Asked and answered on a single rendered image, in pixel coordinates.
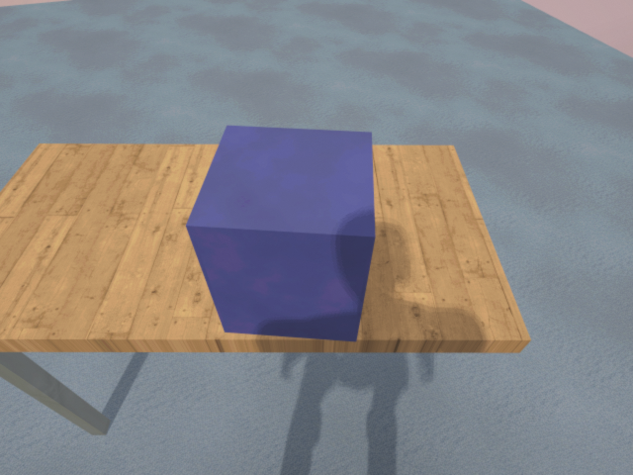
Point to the table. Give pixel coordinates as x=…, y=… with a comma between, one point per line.
x=95, y=256

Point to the carton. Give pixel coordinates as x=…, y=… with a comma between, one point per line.
x=284, y=231

